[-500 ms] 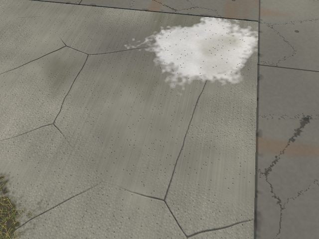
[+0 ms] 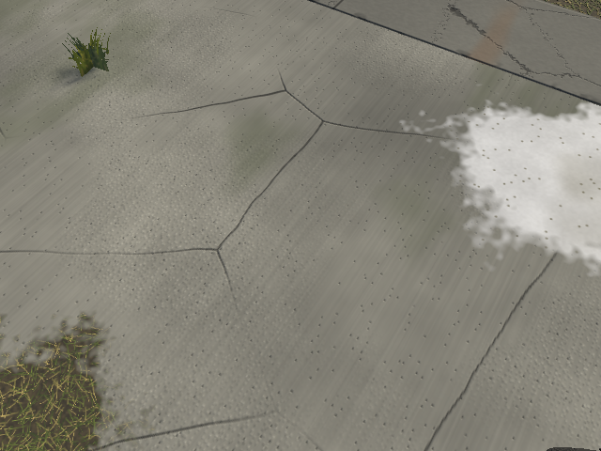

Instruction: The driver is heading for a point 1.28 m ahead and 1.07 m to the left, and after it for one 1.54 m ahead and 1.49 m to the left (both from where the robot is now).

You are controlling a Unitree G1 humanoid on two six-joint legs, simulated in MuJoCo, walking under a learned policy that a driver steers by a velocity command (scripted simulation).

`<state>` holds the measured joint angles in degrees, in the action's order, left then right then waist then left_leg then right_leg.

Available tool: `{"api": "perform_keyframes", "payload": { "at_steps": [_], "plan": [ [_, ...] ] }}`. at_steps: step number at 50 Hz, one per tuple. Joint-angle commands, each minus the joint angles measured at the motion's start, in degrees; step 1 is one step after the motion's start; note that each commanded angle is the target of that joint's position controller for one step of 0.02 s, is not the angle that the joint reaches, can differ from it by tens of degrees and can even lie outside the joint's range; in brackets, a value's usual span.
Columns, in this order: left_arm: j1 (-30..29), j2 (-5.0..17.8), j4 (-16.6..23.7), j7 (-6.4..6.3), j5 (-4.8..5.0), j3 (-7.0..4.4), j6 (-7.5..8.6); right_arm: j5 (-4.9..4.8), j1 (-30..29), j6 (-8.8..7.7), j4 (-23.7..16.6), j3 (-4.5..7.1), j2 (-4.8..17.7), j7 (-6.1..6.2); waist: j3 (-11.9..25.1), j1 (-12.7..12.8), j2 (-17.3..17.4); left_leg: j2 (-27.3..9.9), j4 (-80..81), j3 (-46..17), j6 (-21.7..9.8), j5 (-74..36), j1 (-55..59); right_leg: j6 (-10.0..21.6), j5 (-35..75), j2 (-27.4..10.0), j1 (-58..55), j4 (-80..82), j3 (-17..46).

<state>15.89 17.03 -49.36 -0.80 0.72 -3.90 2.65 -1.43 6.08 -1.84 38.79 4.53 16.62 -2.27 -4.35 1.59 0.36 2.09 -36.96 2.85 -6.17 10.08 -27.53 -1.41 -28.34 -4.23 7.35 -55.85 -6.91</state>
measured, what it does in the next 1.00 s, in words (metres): walks ahead, turning left: right foot, then left foot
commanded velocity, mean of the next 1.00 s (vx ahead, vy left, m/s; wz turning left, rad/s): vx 0.50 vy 0.00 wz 0.59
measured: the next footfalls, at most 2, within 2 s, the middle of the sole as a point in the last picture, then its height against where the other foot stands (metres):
right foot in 0.42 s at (369, 450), level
left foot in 0.94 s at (205, 379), level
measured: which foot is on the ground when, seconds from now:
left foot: down 0.00-0.42, up 0.44-0.92, down 0.94-1.00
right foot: up 0.00-0.40, down 0.42-0.96, up 0.98-1.00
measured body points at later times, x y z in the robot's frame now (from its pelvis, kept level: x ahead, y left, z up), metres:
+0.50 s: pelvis +0.29 -0.03 +0.01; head +0.31 -0.03 +0.46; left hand +0.41 +0.27 -0.07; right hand +0.43 -0.29 -0.11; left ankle +0.12 +0.06 -0.65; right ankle +0.40 -0.12 -0.72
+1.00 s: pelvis +0.51 +0.11 +0.00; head +0.54 +0.15 +0.45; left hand +0.38 +0.38 -0.13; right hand +0.84 +0.02 -0.07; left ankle +0.55 +0.23 -0.72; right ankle +0.44 -0.11 -0.65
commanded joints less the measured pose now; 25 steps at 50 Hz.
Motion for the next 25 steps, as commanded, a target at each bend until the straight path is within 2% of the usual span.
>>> {"api": "perform_keyframes", "payload": {
  "at_steps": [1, 2, 3, 4, 7, 9, 12, 15, 18, 19, 20, 21, 22, 23, 24, 25],
  "plan": [
    [-7.2, 7.4, 9.8, 1.2, 2.09, -0.59, 5.26, 0.33, 15.4, -1.65, -0.3, 3.05, 10.2, 0.4, 13.9, -7.6, 4.4, -18.5, 20.9, -37.7, -14.5, 5.6, 42.2, 2.3, 1.7, 1.5, 39.8, -21.3, 11.6],
    [-6.9, 6.8, 8.9, 0.8, 0.89, -0.58, 5.67, 0.18, 11.5, -1.9, -0.6, 2.57, 8.7, 0.43, 9.9, -4.6, -0.2, -15.6, 20.9, -31.4, -12.2, 0.1, 33.8, 2.3, 5.7, -1.0, 36.5, -15.8, 11.6],
    [-6.4, 7.5, 8.3, 0.55, -0.5, -1.12, 5.35, 0.41, 8.3, -1.97, -1.4, 1.9, 6.7, 0.68, 7.8, -2.7, 0.3, -13.6, 21.8, -26.9, -11.1, -5.4, 27.7, 1.8, 8.3, -2.4, 32.8, -11.3, 11.7],
    [-5.3, 7.6, 8.1, 0.72, -0.83, -1.35, 4.61, 1.03, 6.8, -1.96, -2.3, 1.54, 6.1, 0.99, 7.2, -1.2, 1.7, -12.5, 23.0, -25.2, -11.0, -8.6, 23.5, 1.2, 10.1, -3.0, 29.5, -9.6, 11.9],
    [-5.8, 5.4, 8.7, 0.7, -1.57, -0.95, 2.98, 0.81, 7.5, -2.21, -2.1, 2.01, 8.0, 2.01, 6.0, -0.4, 1.4, -10.7, 24.7, -20.6, -11.4, -15.5, 16.8, -1.7, 14.1, -2.2, 27.2, -2.2, 10.1],
    [-10.5, 4.1, 10.3, 0.64, -1.56, -0.36, 2.71, 0.65, 9.0, -2.02, -1.6, 2.33, 9.1, 2.77, 4.3, -1.9, 1.9, -8.7, 24.8, -18.0, -9.9, -14.4, 14.3, -3.0, 21.1, -1.0, 27.2, 6.7, 9.5],
    [-16.6, 2.7, 11.9, 1.2, -1.07, 0.34, 3.07, 0.38, 11.3, -1.46, -0.8, 2.41, 9.4, 3.26, 3.5, -4.7, 3.8, -6.4, 23.8, -16.6, -7.1, -7.4, 12.0, -3.3, 31.5, 2.0, 22.6, 19.5, 9.1],
    [-19.6, 4.2, 13.2, 1.89, -0.23, -0.03, 3.65, -0.05, 13.9, -1.1, 0.5, 2.47, 9.3, 3.35, 3.4, -5.8, 4.5, -8.2, 21.0, -20.4, -6.2, -3.2, 14.3, -2.5, 33.2, 3.2, 20.6, 24.7, 10.6],
    [-17.8, 6.4, 13.2, 2.42, -0.1, -0.93, 4.39, 0.02, 14.0, -0.66, 0.6, 2.45, 8.8, 3.67, 3.9, -4.2, 6.3, -10.2, 15.6, -25.6, -5.1, -2.5, 18.8, -0.3, 27.1, 3.3, 18.5, 27.1, 12.0],
    [-15.2, 6.9, 12.6, 2.38, -0.07, -1.29, 4.67, 0.11, 13.3, -0.45, 0.4, 2.45, 8.6, 3.68, 4.4, -2.7, 7.2, -10.1, 13.4, -26.5, -4.4, -3.7, 19.1, 0.7, 24.8, 3.6, 15.4, 28.0, 11.3],
    [-10.2, 7.8, 11.2, 2.1, -0.36, -2.01, 4.92, 0.26, 12.8, -0.35, 0.1, 1.96, 7.2, 3.61, 6.5, 0.0, 7.0, -7.9, 8.9, -25.7, -3.0, -6.1, 18.2, 2.1, 24.7, 3.8, 8.4, 30.0, 10.2],
    [-2.9, 10.1, 10.3, 1.73, -1.39, -2.82, 5.25, 0.76, 12.9, -0.49, -0.6, 0.74, 4.0, 3.32, 13.1, 3.3, 3.5, -4.5, -3.9, -22.2, -0.9, -3.7, 13.7, 5.3, 22.9, -2.5, -4.6, 29.0, 15.5],
    [4.3, 15.3, 9.0, 1.48, -2.52, -4.11, 4.74, -0.44, 19.7, -0.91, -2.0, -0.33, 0.4, 3.39, 22.2, 2.1, -12.2, 3.7, -24.1, -13.8, 3.7, 13.5, -5.1, 13.9, 10.7, -16.0, -25.5, 32.8, 38.8],
    [5.2, 12.4, 8.3, 2.03, -1.08, -3.52, 4.3, -1.01, 20.9, -1.17, -2.1, -0.14, 4.1, 3.47, 22.1, 1.8, -18.1, 1.4, -34.7, -13.5, 4.7, 24.1, -15.6, 16.1, -4.2, -20.5, -27.3, 38.7, 54.3],
    [2.1, 8.0, 9.3, 1.85, -0.59, -2.31, 3.95, -1.05, 16.5, -0.93, -1.7, 1.07, 8.6, 3.44, 14.1, 2.9, -11.1, -1.5, -38.8, -14.0, 5.0, 19.3, -18.7, 13.8, -7.8, -18.4, -20.7, 40.2, 47.3],
    [-0.8, 6.5, 9.7, 1.6, -0.9, -1.75, 3.39, -0.39, 12.4, -0.56, -2.4, 1.27, 9.2, 3.5, 9.3, 2.6, -6.7, -3.6, -38.7, -11.5, 5.2, 15.0, -17.7, 11.8, -1.5, -16.2, -13.7, 40.3, 38.5]
  ]
}}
